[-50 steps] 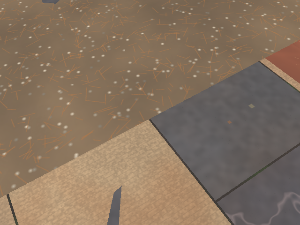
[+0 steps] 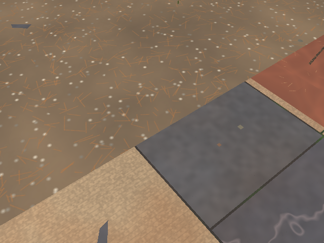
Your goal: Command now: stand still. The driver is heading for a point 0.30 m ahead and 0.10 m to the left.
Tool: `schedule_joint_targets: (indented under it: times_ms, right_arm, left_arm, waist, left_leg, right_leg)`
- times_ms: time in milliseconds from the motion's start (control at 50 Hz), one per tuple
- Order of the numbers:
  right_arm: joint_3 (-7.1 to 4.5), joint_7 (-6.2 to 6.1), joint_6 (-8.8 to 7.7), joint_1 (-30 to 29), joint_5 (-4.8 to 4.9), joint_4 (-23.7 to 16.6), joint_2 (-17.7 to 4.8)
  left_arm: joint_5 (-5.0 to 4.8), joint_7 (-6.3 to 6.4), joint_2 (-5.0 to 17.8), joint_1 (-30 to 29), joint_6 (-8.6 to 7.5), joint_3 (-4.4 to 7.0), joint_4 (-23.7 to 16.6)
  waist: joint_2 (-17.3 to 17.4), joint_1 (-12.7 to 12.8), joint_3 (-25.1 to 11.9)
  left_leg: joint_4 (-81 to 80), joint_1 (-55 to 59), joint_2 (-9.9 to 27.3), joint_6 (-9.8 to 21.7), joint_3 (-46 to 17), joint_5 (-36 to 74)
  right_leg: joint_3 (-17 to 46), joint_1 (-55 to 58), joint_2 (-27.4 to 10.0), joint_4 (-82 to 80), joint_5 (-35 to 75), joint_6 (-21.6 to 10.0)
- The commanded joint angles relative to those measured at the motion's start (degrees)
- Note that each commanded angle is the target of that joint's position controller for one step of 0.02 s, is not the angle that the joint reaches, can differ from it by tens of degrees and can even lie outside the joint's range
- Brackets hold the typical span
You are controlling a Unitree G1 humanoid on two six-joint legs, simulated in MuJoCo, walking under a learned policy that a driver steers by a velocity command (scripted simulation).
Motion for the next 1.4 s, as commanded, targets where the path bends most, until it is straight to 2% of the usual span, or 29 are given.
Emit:
schedule_joint_targets:
  times_ms: [20, 340, 380, 420, 480, 520, 560, 580, 600, 620, 640, 680, 740, 800, 860, 920, 940, 960, 980, 1000, 1040, 1080, 1140, 1180, 1220, 1260, 1280, 1300, 1400]
  right_arm:
    - [-1.36, -0.41, -0.49, 0.5, 0.06, -1.3, -6.2]
    - [-0.89, -0.87, -0.10, 2.2, 0.25, 5.4, -4.9]
    - [-0.77, -0.98, 0.08, 3.5, 0.63, 6.7, -4.2]
    - [-0.84, -1.05, -0.37, 2.1, 0.93, 6.1, -4.5]
    - [-0.12, 0.25, -3.29, 0.5, 1.51, 4.7, -1.4]
    - [-0.17, 1.36, -4.90, 1.9, 2.10, 4.9, -1.5]
    - [-0.66, 1.80, -5.60, 11.2, 2.06, 8.6, -1.9]
    - [-1.92, 1.77, -5.83, 18.1, 1.51, 10.6, -6.1]
    - [-3.72, 2.68, -6.27, 24.9, 1.41, 11.7, -14.0]
    - [-2.27, 2.87, -6.88, 21.5, 0.25, 10.8, -10.1]
    - [-1.41, 2.83, -7.24, 17.2, 0.40, 9.4, -7.0]
    - [-0.69, 3.07, -7.03, 13.1, 0.67, 7.8, -5.5]
    - [0.53, 2.16, -5.11, 15.0, -0.10, 8.4, -2.8]
    - [0.61, 0.55, -3.68, 13.8, -0.41, 7.8, -5.4]
    - [-0.03, 0.22, -3.44, 14.0, 0.16, 8.4, -7.9]
    - [-0.15, 0.27, -3.66, 9.6, 1.17, 7.9, -7.1]
    - [-0.09, 0.51, -3.65, 10.3, 0.93, 8.0, -6.8]
    - [0.20, 0.71, -3.81, 12.4, -0.29, 7.7, -6.2]
    - [1.93, 0.91, -3.59, 21.6, -0.93, 9.3, 0.1]
    - [1.80, 1.01, -3.13, 20.3, -0.10, 9.8, -0.5]
    - [0.50, 0.41, -1.75, 13.2, 1.36, 8.1, -3.8]
    - [-0.16, -0.80, -0.10, 10.8, 0.59, 7.6, -3.6]
    - [0.09, -1.64, 0.44, 10.4, 0.15, 7.7, -1.8]
    - [0.17, -1.43, 0.73, 9.7, 0.02, 8.0, -1.6]
    - [0.04, -0.75, 1.03, 9.4, -0.85, 8.5, -1.9]
    - [-0.17, -0.67, 1.17, 6.9, -1.50, 6.8, -4.8]
    - [-0.89, -0.59, 0.72, 5.2, -0.59, 7.5, -7.7]
    - [-0.60, -0.46, -0.10, 3.6, -0.34, 7.4, -5.8]
    - [-0.35, -0.06, -2.44, 3.6, -0.02, 8.4, -3.6]
  left_arm:
    - [-0.09, 0.24, 6.0, 0.8, -0.66, 1.36, -1.1]
    - [-0.31, 0.78, 5.5, 3.0, -0.54, 0.84, 6.4]
    - [-0.74, 1.01, 5.8, 4.5, -0.23, 0.99, 7.6]
    - [-1.24, 1.16, 7.7, 4.8, -0.33, 1.52, 7.1]
    - [-2.01, 0.68, 11.2, 8.0, -2.18, 2.70, 7.7]
    - [-2.23, 0.37, 10.5, 4.8, -2.74, 2.54, 6.5]
    - [-2.50, 0.00, 8.4, -1.3, -2.80, 1.82, 4.5]
    - [-2.08, -0.08, 5.0, -3.1, -3.33, 0.90, 3.3]
    - [-2.00, 0.27, 3.7, -4.2, -4.52, 0.73, 0.6]
    - [-2.87, 0.12, 6.2, -4.3, -5.49, 1.33, 0.4]
    - [-3.34, -0.52, 6.3, -2.5, -6.17, 1.35, 1.2]
    - [-2.49, -1.03, 6.8, -2.5, -6.77, 1.85, 2.2]
    - [-1.55, -1.92, 4.5, -4.3, -6.15, 1.90, 1.9]
    - [-1.51, -2.12, 0.9, -11.0, -5.17, 0.39, -0.7]
    - [-1.69, -2.18, 3.5, -12.1, -4.22, 0.61, -1.3]
    - [-0.80, -1.92, 7.5, -6.0, -4.04, 2.03, 0.8]
    - [-0.30, -1.68, 9.1, -2.8, -4.19, 2.77, 2.1]
    - [0.28, -1.27, 12.3, 1.5, -4.21, 3.48, 2.9]
    - [1.11, -1.10, 13.6, 4.8, -3.55, 3.42, 3.8]
    - [0.40, -1.72, 8.7, 5.0, -3.20, 1.94, 4.4]
    - [-0.73, -2.16, 6.9, -6.3, -3.45, 1.02, 2.4]
    - [0.17, -2.13, 5.9, -11.8, -3.64, 0.37, 1.9]
    - [1.23, -1.35, 6.9, -11.5, -3.07, 0.63, 2.7]
    - [0.47, -0.75, 7.4, -11.5, -2.69, 0.71, 3.0]
    - [-0.60, -0.49, 6.9, -10.9, -2.20, 0.50, 3.8]
    - [-0.30, -0.52, 6.0, -8.1, -1.86, 0.20, 5.4]
    - [-0.18, -0.25, 5.7, -7.0, -1.48, 0.40, 5.1]
    - [0.30, 0.07, 5.8, -6.9, -1.40, 0.33, 5.6]
    - [-0.20, 0.28, 5.7, -4.0, -1.61, 0.45, 7.9]
  waist:
    - [-0.6, 0.2, -1.1]
    - [-0.2, 0.3, 0.3]
    - [-1.3, 0.6, -0.1]
    - [-3.5, 1.4, 4.8]
    - [-11.6, 2.5, 7.3]
    - [-11.0, 0.3, 8.4]
    - [-7.3, -4.7, 7.3]
    - [3.4, -6.6, 4.4]
    - [19.0, -7.8, 1.7]
    - [12.9, -5.3, 3.0]
    - [8.3, -3.0, 5.8]
    - [4.4, -1.6, 6.0]
    - [6.1, -1.3, 2.5]
    - [5.7, -1.6, 1.9]
    - [8.3, -0.9, 0.1]
    - [6.7, 3.9, -2.2]
    - [4.6, 5.3, -4.2]
    - [-0.2, 5.9, -9.3]
    - [-11.3, 2.8, -18.8]
    - [-11.3, 3.5, -21.8]
    - [-5.3, 0.9, -8.9]
    - [-5.1, -1.5, -3.7]
    - [-6.7, -2.1, -4.4]
    - [-5.8, -2.4, -5.9]
    - [-5.0, -3.0, -4.7]
    - [-1.7, -1.3, 0.7]
    - [5.3, 1.2, 2.9]
    - [6.1, 1.0, 3.3]
    - [2.9, 1.2, -1.6]
  left_leg:
    - [-3.6, 2.3, 0.2, 0.5, 0.1, 9.5]
    - [-4.7, 2.4, -0.5, 1.1, 0.7, 9.0]
    - [-2.8, 1.4, -2.9, 1.8, 3.2, -5.9]
    - [0.3, -5.1, -3.9, 3.3, 3.6, -19.8]
    - [11.9, -11.5, -3.7, 4.1, 5.0, -10.9]
    - [10.2, -7.9, -1.9, 6.5, 3.4, -10.8]
    - [-3.3, 8.1, -2.5, 7.6, 2.6, -5.7]
    - [-9.8, 16.0, 4.9, 9.6, -10.5, -9.3]
    - [-20.0, 21.4, 17.7, 17.4, -35.2, -14.7]
    - [-21.6, 19.7, 20.8, 19.5, -41.6, -15.4]
    - [-20.6, 18.8, 19.3, 18.1, -35.1, -11.9]
    - [-20.3, 18.7, 14.9, 14.3, -22.4, 3.2]
    - [-17.5, 17.2, 9.3, 11.3, -7.6, 35.6]
    - [-16.8, 9.7, 6.2, 10.7, -1.1, 40.8]
    - [-15.5, 6.6, 8.0, 11.0, -1.7, 41.0]
    - [-8.8, 8.7, 8.2, 8.9, -2.4, 43.9]
    - [-3.2, 8.6, 6.1, 7.5, -1.7, 43.1]
    - [5.5, 3.4, 3.0, 5.1, -0.1, 30.8]
    - [22.1, -7.6, -2.5, 1.9, 1.6, -1.1]
    - [31.9, -7.9, -4.5, 0.2, -2.5, -23.8]
    - [36.1, -11.5, -0.7, -0.3, -2.6, -21.0]
    - [28.8, -7.4, 1.8, -0.9, -2.4, -16.1]
    - [16.3, -1.2, 0.9, -1.0, -0.1, -13.4]
    - [7.7, 3.1, 0.6, -0.2, 0.9, -4.8]
    - [0.3, 8.6, -0.3, 1.3, 2.1, 4.2]
    - [-6.4, 4.7, 3.3, 4.1, -1.8, 0.4]
    - [-7.7, -4.5, 2.4, 5.5, -1.9, -9.7]
    - [-9.9, -8.0, 1.9, 5.3, -1.9, -12.2]
    - [-8.2, -2.2, 1.5, 3.5, -1.1, 3.5]
  right_leg:
    - [1.8, -2.9, -2.1, -6.2, 11.1, -0.9]
    - [0.4, -3.1, -1.4, -7.2, 10.3, -0.5]
    - [0.1, -3.6, -0.4, -8.1, -6.6, -1.7]
    - [4.4, -7.8, -2.9, -10.8, -25.3, -4.8]
    - [20.4, -5.9, -13.9, -18.6, -31.7, -11.3]
    - [22.2, -9.7, -15.7, -19.3, -27.8, -12.3]
    - [12.2, -16.9, -9.2, -11.1, -17.6, -7.8]
    - [2.5, -22.8, -2.7, 4.9, -8.6, -3.9]
    - [-3.7, -31.4, 2.7, 22.0, -10.7, -1.2]
    - [1.8, -35.6, 0.2, 32.9, -13.3, -2.0]
    - [2.7, -38.3, -2.6, 37.4, -8.6, -3.4]
    - [0.4, -38.8, -5.5, 35.3, 0.0, -4.4]
    - [-4.4, -31.2, -4.8, 26.6, 4.2, -2.1]
    - [-7.4, -21.5, -2.0, 11.2, 10.5, 0.1]
    - [-6.5, -12.5, -0.5, 5.1, 16.8, -0.2]
    - [-4.8, -4.6, 0.3, -1.7, 21.0, -3.6]
    - [-4.8, 1.0, 0.3, -4.8, 26.4, -4.8]
    - [1.5, 11.9, -6.3, -2.4, 46.4, -7.0]
    - [15.3, 26.6, -19.8, -0.3, 59.1, -17.2]
    - [23.3, 22.2, -23.0, -5.8, 53.6, -20.7]
    - [16.3, 5.9, -18.5, -11.7, 28.6, -16.0]
    - [9.8, -6.2, -14.2, -15.6, 17.5, -12.5]
    - [6.6, -10.5, -11.6, -16.7, 12.4, -12.3]
    - [6.3, -11.2, -11.2, -16.8, 4.5, -12.0]
    - [5.2, -15.1, -9.3, -17.0, -7.3, -9.0]
    - [3.1, -16.3, -6.2, -15.9, -13.6, -3.9]
    - [-0.9, -10.3, -2.9, -14.1, -8.3, -2.4]
    - [-1.2, -5.2, -2.4, -10.9, -3.1, -1.8]
    - [-1.9, -1.3, -2.6, -6.8, 11.3, -3.7]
